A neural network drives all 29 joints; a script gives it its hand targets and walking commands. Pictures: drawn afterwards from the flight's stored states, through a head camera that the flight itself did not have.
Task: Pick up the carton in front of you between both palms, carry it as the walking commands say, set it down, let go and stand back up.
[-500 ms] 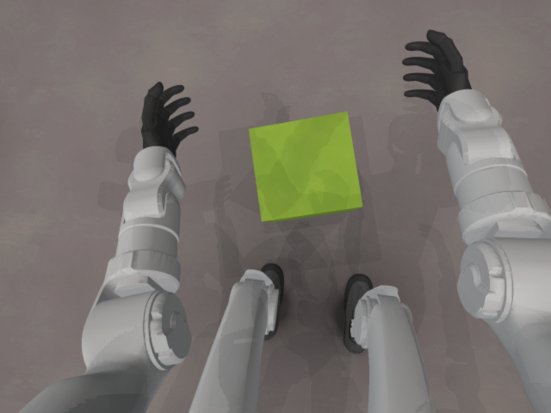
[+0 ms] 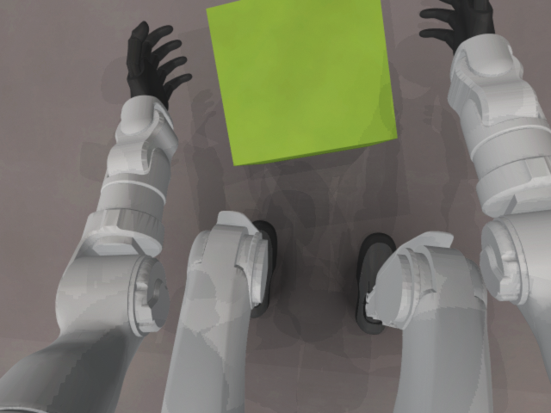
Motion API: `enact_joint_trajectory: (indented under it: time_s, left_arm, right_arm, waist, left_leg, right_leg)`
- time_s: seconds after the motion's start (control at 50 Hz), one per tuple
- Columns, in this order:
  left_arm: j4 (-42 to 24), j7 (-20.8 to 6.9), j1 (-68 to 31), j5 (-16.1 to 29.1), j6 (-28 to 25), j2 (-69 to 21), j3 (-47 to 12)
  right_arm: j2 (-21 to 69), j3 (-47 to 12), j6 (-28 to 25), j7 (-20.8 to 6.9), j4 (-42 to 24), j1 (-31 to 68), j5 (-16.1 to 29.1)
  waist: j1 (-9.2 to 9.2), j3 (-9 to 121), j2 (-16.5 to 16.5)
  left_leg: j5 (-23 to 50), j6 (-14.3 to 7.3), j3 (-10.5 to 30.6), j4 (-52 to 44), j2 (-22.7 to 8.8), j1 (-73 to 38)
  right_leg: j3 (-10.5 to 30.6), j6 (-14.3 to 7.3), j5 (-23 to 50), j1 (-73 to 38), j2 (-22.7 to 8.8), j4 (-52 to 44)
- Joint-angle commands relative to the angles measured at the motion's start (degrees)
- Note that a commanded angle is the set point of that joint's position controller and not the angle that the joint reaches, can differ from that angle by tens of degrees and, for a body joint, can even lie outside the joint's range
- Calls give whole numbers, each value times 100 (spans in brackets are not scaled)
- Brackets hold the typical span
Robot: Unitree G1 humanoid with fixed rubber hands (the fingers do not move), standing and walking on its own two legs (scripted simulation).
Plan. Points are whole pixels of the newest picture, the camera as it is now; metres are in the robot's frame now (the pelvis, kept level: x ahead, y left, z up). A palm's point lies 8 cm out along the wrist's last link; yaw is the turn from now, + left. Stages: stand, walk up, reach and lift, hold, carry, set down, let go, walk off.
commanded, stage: reach and lift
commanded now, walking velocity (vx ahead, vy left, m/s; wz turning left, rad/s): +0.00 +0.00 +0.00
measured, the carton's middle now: (304, 92) +0.50 +0.04 -0.30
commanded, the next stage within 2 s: none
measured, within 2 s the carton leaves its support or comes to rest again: leaves its support in 1.06 s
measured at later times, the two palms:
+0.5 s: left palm (181, 91) +0.49 +0.22 -0.22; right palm (434, 53) +0.54 -0.13 -0.23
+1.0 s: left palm (193, 83) +0.50 +0.20 -0.22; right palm (411, 50) +0.55 -0.10 -0.23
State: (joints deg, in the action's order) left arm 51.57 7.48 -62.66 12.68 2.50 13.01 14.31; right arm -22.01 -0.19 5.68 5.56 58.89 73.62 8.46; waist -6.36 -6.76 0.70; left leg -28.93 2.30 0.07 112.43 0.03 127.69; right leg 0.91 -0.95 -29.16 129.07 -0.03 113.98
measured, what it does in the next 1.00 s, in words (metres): lowers itself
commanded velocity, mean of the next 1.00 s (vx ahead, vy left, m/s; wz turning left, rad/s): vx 0.00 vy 0.00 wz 0.00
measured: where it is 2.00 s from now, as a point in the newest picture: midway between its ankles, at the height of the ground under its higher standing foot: (311, 292)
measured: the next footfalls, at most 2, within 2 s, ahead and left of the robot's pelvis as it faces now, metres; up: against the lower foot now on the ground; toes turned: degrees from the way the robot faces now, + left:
none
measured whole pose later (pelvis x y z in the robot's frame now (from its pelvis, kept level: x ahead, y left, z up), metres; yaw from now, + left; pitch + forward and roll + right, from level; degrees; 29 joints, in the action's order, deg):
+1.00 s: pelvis -0.01 +0.00 -0.05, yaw +1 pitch +38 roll +3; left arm 66.7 10.8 -79.0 14.5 0.8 12.1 11.4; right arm -18.4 -4.3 1.9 7.6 75.7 88.3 8.9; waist -5.7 -16.6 -1.4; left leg -28.5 2.3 -0.3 122.5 1.4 132.4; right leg 1.7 -0.7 -29.5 133.5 -0.6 124.6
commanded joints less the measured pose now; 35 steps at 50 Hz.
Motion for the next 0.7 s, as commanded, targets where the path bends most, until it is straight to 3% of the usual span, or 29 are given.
enact_joint_trajectory:
  time_s: [0.0,0.12,0.2,0.26,0.32,0.36,0.52,0.68]
  left_arm:
    - [-121,59,-1431,35,-127,811,14]
    - [594,77,-2021,165,-331,920,-175]
    - [575,141,-2288,419,-471,1027,-395]
    - [636,142,-2382,836,-471,707,-864]
    - [448,188,-2364,970,-448,679,-927]
    - [552,209,-2162,954,-440,687,-911]
    - [778,203,-1903,411,-522,611,-558]
    - [634,153,-2447,526,-584,-148,-996]
  right_arm:
    - [-551,-49,-150,-15,-31,1884,142]
    - [-735,-274,-384,-72,630,2402,359]
    - [-897,-450,-530,-50,464,2658,520]
    - [-913,-582,-582,-31,242,2768,617]
    - [-944,-560,-564,-12,-19,2775,551]
    - [-855,-506,-533,-7,-20,2551,497]
    - [-508,-338,-580,-110,512,2076,402]
    - [72,-629,-718,-57,594,2412,470]
  waist:
    - [-273,5944,566]
    - [-246,5369,449]
    - [-205,5862,481]
    - [12,6293,572]
    - [44,6498,684]
    - [52,6449,727]
    - [-115,5246,384]
    - [61,5268,363]
  left_leg:
    - [794,127,-493,-780,80,-2516]
    - [912,87,-342,-338,14,-2560]
    - [1371,86,-316,-83,34,-2979]
    - [1663,99,-277,56,84,-3247]
    - [1764,109,-280,93,162,-3235]
    - [1851,90,-278,118,190,-3276]
    - [1622,99,-280,45,198,-2699]
    - [1501,126,-227,-40,273,-2773]
  right_leg:
    - [53,133,404,-3833,162,-716]
    - [142,109,398,-3177,69,-262]
    - [85,125,822,-3409,41,48]
    - [-3,108,1141,-3687,20,189]
    - [-54,102,1243,-3894,20,282]
    - [-77,117,1304,-3847,44,298]
    - [40,118,1070,-2938,119,212]
    - [48,72,995,-2946,189,53]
